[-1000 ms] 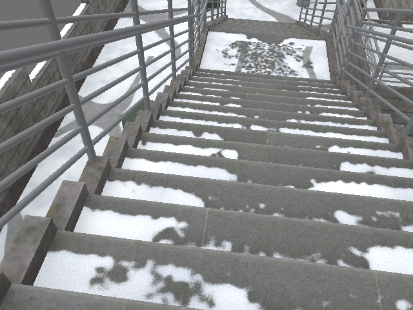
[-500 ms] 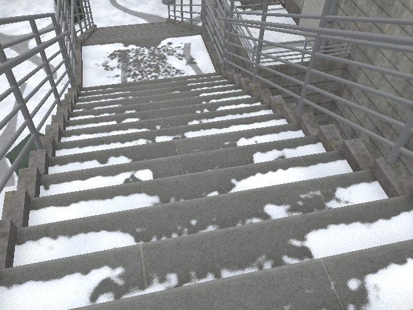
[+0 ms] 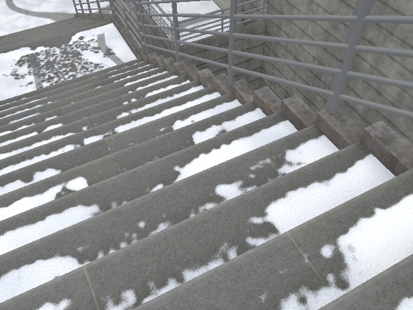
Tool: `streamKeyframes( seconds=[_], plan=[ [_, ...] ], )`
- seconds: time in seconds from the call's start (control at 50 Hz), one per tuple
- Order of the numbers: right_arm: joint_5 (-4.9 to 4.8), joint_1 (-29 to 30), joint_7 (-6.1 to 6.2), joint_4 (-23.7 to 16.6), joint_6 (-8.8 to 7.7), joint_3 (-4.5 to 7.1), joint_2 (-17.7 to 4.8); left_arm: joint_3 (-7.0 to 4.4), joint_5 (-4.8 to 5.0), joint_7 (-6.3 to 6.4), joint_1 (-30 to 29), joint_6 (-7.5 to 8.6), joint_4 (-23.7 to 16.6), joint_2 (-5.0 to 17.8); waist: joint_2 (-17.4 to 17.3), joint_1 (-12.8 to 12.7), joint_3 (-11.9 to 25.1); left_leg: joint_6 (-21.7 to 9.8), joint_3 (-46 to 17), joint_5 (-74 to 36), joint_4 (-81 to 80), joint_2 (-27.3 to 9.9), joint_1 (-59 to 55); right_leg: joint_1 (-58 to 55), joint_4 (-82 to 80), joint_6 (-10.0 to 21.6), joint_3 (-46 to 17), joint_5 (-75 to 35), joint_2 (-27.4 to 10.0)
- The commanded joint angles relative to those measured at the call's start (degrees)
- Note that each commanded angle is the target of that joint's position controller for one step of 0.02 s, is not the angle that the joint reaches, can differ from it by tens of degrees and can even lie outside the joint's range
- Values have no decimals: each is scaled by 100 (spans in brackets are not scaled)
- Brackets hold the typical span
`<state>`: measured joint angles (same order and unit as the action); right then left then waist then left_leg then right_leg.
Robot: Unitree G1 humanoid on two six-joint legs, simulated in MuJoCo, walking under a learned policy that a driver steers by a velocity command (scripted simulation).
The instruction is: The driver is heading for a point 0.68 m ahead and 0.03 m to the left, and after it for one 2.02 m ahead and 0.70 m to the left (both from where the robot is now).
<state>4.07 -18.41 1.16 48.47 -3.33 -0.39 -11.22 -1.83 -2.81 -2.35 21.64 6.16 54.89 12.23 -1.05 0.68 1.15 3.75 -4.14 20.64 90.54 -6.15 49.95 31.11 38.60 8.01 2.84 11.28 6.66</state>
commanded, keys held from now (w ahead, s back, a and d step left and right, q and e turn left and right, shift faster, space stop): w+e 0.18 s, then w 0.82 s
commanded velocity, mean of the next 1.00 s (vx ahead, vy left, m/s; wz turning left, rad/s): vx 0.45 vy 0.00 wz -0.24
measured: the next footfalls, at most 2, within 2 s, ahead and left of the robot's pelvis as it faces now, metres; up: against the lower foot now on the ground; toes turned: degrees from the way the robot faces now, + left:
left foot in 0.32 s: +0.09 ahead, +0.20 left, +0.00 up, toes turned -8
right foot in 0.86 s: +0.34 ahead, -0.06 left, +0.00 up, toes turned -15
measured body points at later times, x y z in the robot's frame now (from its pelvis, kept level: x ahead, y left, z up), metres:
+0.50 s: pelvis +0.09 +0.11 +0.02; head +0.08 +0.12 +0.47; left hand +0.29 +0.31 -0.10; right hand -0.04 -0.10 -0.13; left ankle +0.05 +0.21 -0.71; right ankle +0.23 -0.07 -0.61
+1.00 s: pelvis +0.31 +0.06 +0.00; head +0.33 +0.06 +0.44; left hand +0.41 +0.29 -0.15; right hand +0.25 -0.21 -0.14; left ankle +0.28 +0.17 -0.65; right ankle +0.30 -0.05 -0.71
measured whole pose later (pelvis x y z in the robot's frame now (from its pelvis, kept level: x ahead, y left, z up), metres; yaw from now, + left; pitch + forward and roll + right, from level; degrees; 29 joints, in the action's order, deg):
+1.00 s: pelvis +0.31 +0.06 +0.00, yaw -13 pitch +0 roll -3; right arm 1.6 -21.2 -1.0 54.1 -2.8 3.3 -14.3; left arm -2.5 -2.3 1.4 14.4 2.6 56.0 11.9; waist -2.0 0.3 -3.0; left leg -2.1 -1.9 22.3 71.0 -2.2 27.5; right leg 21.4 43.5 3.1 4.6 21.7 3.4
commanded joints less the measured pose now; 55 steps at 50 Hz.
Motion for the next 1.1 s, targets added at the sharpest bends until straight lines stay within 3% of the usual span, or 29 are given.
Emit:
streamKeyframes(
  seconds=[0.02, 0.12, 0.2, 0.24, 0.28, 0.32, 0.34, 0.36, 0.38, 0.4, 0.44, 0.48, 0.54, 0.58, 0.64, 0.68, 0.78, 0.8, 0.82, 0.84, 0.86, 0.88, 0.9, 0.92, 0.94, 0.96, 0.98, 1.04, 1.1],
  plan=[
    [35, -945, 15, 33, 37, 28, -403, -31, -78, 81, 1019, 156, -4, 657, 404, -148, -36, 131, -112, -607, -518, -100, 1258, -721, -2213, 836, -3770, 3403, -2011],
    [47, -527, 9, -240, 20, -62, -323, 102, -53, 111, 647, 204, -40, 573, 463, 66, 18, 51, 213, -577, -539, 95, 131, 157, -2029, 569, -3257, 2805, -1454],
    [-19, -672, -108, -454, -7, -96, -356, 33, -21, 255, 370, 303, -178, 885, 699, 190, 58, 239, 707, 192, -1520, 323, -1766, 651, -1894, 372, -2813, 2443, -1266],
    [-106, -324, -45, -624, -62, -91, -379, -5, 126, 281, 139, 296, -409, 824, 779, 28, 1, 114, 509, 686, -3212, 328, -2079, 64, -1729, 313, -2902, 2572, -1360],
    [-162, -550, -55, -504, -164, -88, -319, -37, 171, 242, 4, 180, -557, 795, 760, 45, -109, -103, 761, 381, -4579, 439, -2573, -293, -1383, 418, -3111, 2568, -1373],
    [-6, -1540, -13, -88, -415, 68, -389, 12, 172, 160, -223, 55, -787, 579, 218, 553, -33, -367, 758, -16, -5523, 610, -4330, 534, -257, 449, -2997, 2045, -910],
    [93, -2644, 39, 347, -637, 267, -871, 115, 221, 67, -46, 130, -785, 89, -365, 804, 8, -953, -407, -414, -5914, -116, -5640, 1769, 1399, 70, -2388, 1377, -393],
    [115, -2940, -105, 413, -683, 471, -1774, 143, 241, 55, 716, 231, -971, -378, -1339, 368, -270, -2811, -3922, -3114, -6631, -2039, -6760, 4196, 2525, -406, -1718, 2273, 732],
    [266, -2949, -230, 573, -506, 452, -1476, 61, 112, 92, -461, 245, -1247, 45, -580, 735, -1476, -2906, -5233, -1935, -7365, -2544, -6644, 6302, 2491, -430, -2575, 1739, 246],
    [200, -2238, -348, 565, -414, 417, -1076, 55, 120, 218, -927, 164, -1095, 40, -194, 554, -1339, -2556, -4298, -1137, -7392, -2097, -6456, 6266, 2233, -405, -2533, 511, -36],
    [10, -910, -393, 257, -393, 294, -333, 58, 48, 347, -410, 52, -676, 239, -468, 38, -551, -1914, -2392, -714, -7373, -1175, -4863, 4269, 2433, -597, -1945, -1160, -505],
    [16, -323, -331, 85, -449, 195, -17, 169, -125, 23, -710, 20, -799, 58, -207, -141, -457, -1443, -757, -619, -7434, -327, -2587, 2495, 3002, -626, -913, -2358, -563],
    [135, -981, -256, 580, -610, 189, -406, 250, -117, -324, -982, -163, -949, 60, -390, -21, -570, -1601, -396, -401, -7672, -289, -1822, 1631, 3138, -678, -689, -2991, -766],
    [227, -1715, -222, 939, -651, 135, -453, 220, 1, -252, -1243, -181, -1057, 237, -117, 244, -649, -1632, -593, -1550, -7444, -633, -3506, 2736, 2554, -653, -1035, -2867, -723],
    [150, -2166, -228, 1293, -623, -22, -372, 220, -55, -135, -1991, -198, -1425, 193, -442, 342, -422, -1546, -589, -3380, -7133, -838, -5107, 3254, 2049, -654, -826, -2290, -776],
    [145, -2099, -242, 1275, -579, -98, -403, 251, -189, -214, -2309, -193, -1626, 139, -476, 352, -334, -1521, -382, -3698, -6971, -716, -5189, 2898, 2181, -647, -377, -1893, -832],
    [173, -2026, -126, 1292, -543, -73, -678, 232, -166, -257, -2433, -158, -1902, 37, -531, 358, -420, -1686, -137, -4922, -6499, -652, -5281, 1870, 1925, -498, 164, -501, -717],
    [-411, -1979, -51, 1138, -241, 219, -1174, 100, 160, 2, -2612, -327, -1522, 276, 278, 375, -956, -1361, 43, -6271, -6136, -662, -5487, 1712, 1336, -406, 597, -574, -517],
    [-420, -1831, -30, 1042, -90, 217, -1174, 173, 217, 132, -2139, -403, -1382, 48, -135, 180, -698, -1168, 229, -7127, -5628, -542, -5004, 505, 907, -303, 746, -388, -301],
    [-296, -1551, -31, 1043, -46, 222, -973, 148, 222, 218, -1219, -365, -998, -7, -910, -234, -380, -1032, 289, -6053, -4598, -407, -4632, -813, 32, -169, -120, -1180, -544],
    [-304, -1094, -95, 949, 11, 335, -1081, -38, 231, 288, 235, -387, -443, 379, -1105, -888, 83, -1028, 338, -5817, -3370, -386, -3811, -2521, -145, -17, -48, -1278, -434],
    [-443, -955, -184, 716, -12, 374, -792, -227, 173, 326, 1363, -337, 77, 959, 391, -1270, 426, -716, 576, -2920, -972, 207, -2226, -4365, -839, 318, -658, -2341, -1070],
    [-515, -1458, -173, 479, -53, 165, 97, -280, 277, 316, 1196, -287, 154, 1038, 1711, -795, 924, -496, 307, 1159, 182, 710, -196, -5430, -1182, 751, -3116, -1229, -2460],
    [-244, -637, -116, 307, -98, 319, -539, -234, 306, 335, 700, -285, 103, 800, 324, -854, -108, -643, 17, 892, -537, 308, 296, -4342, -1409, 525, -2934, -537, -2203],
    [-277, -577, -158, 212, -82, 347, -446, -287, 177, 399, 194, -338, 161, 822, 447, -499, -238, -591, -58, 760, -1031, 181, 129, -3503, -1398, 601, -3040, 918, -2353],
    [-264, -342, -214, 275, -57, 441, -714, -227, 42, 411, -193, -388, 28, 596, -160, -356, -639, -553, -69, 965, -1691, 92, -344, -2353, -1396, 523, -2712, 1708, -2086],
    [-193, -213, -265, 152, 19, 542, -831, -223, -104, 424, -668, -330, -65, 654, 12, -65, -807, -568, -59, 131, -2267, 240, -880, -1314, -1157, 472, -2423, 2172, -1962],
    [-256, -707, -290, 147, 179, 414, -222, -272, 201, 545, -1645, -72, -6, 534, 395, 858, -367, -392, 665, -3626, -4034, 692, -3997, 1314, -634, -133, -739, 2553, -1233],
    [-376, -586, -318, 89, 264, 405, -476, -319, 220, 497, -1566, -70, 53, 594, 670, 736, -484, -353, 864, -4184, -4879, 696, -4963, 1452, -32, -155, -405, 2454, -1179]
  ],
)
